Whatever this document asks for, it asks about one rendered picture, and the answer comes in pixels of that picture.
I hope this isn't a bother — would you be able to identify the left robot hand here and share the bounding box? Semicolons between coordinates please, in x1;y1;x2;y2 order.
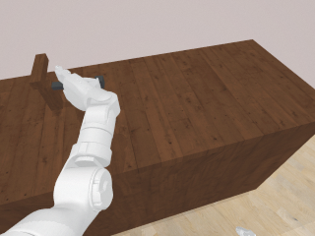
54;65;101;111

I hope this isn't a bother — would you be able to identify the tap lever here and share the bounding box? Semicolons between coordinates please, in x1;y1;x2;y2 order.
51;75;105;90

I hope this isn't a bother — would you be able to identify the robot left upper arm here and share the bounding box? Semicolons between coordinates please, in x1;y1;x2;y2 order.
0;166;113;236

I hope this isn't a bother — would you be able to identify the right robot hand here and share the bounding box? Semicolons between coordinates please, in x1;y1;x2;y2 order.
235;226;256;236

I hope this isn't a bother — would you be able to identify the robot left forearm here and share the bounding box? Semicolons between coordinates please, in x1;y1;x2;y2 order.
53;88;121;202

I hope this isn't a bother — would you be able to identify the counter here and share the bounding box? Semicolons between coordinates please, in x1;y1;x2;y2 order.
0;39;315;236

